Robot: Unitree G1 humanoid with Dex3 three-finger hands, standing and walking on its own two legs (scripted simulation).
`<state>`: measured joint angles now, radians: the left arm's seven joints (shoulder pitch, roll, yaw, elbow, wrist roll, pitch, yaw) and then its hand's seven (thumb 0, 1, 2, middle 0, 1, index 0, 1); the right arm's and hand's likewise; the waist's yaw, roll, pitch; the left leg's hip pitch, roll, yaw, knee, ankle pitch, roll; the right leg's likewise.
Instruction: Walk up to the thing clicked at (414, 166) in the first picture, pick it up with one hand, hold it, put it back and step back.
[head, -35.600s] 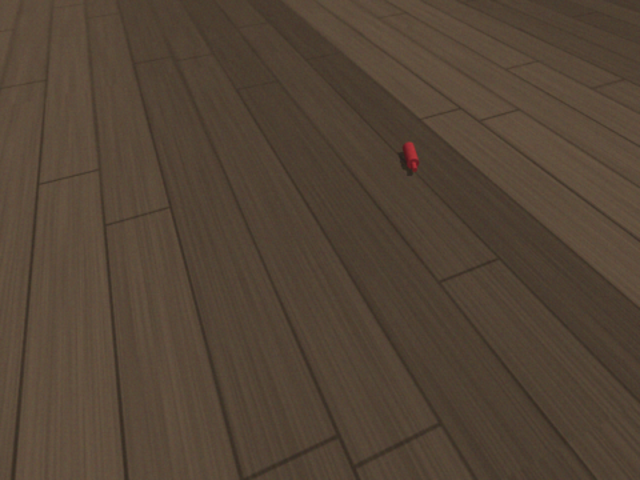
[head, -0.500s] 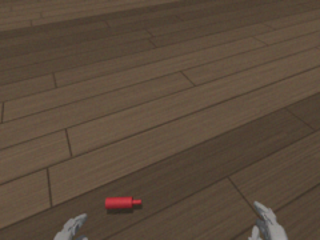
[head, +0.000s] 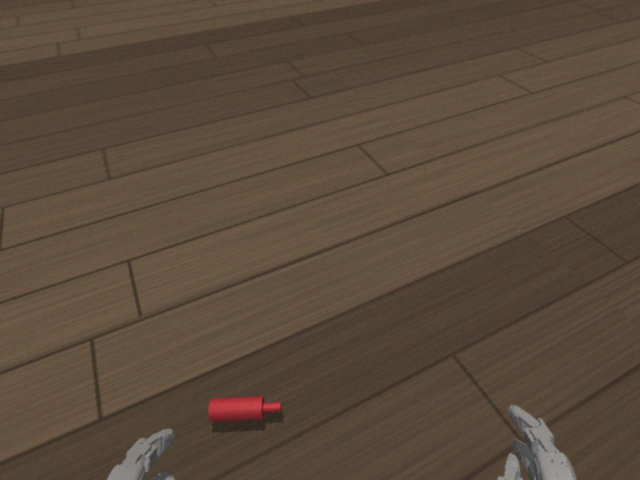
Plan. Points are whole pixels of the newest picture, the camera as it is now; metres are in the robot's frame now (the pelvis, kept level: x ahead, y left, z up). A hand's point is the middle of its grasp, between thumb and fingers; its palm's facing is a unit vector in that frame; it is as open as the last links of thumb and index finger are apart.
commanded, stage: home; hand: left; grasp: from above
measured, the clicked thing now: (246, 408) +0.51 +0.23 -0.68
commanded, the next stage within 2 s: stand in 0.14 s
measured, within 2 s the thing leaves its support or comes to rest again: neither
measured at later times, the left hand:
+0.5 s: hand out of the picture +0.11 +0.24 -0.11, palm faces +0.00 -0.94 -0.34, open 7.4 cm
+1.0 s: hand out of the picture +0.02 +0.25 -0.10, palm faces +0.01 -0.94 -0.33, open 7.4 cm
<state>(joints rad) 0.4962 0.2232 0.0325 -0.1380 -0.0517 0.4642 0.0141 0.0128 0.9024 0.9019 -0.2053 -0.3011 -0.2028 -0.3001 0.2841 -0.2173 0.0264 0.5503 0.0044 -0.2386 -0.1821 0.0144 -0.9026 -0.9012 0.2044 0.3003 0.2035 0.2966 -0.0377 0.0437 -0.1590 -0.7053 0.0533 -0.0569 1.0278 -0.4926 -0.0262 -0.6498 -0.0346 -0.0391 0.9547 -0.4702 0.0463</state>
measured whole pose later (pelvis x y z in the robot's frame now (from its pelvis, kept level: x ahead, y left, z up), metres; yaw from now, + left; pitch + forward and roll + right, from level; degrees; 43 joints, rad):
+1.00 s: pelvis -0.02 +0.01 +0.06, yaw -1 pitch -5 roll +0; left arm 0.22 0.29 0.04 1.07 0.04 0.01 0.03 0.01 0.90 0.90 -0.21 -0.30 -0.20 -0.30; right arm 0.17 -0.27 -0.04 1.05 -0.03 0.01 -0.02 0.01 -0.91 -0.90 0.20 0.30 0.20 0.30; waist 0.02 0.01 0.07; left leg -0.17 0.01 0.02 0.49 -0.23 0.00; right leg -0.16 -0.07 0.01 0.47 -0.22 0.06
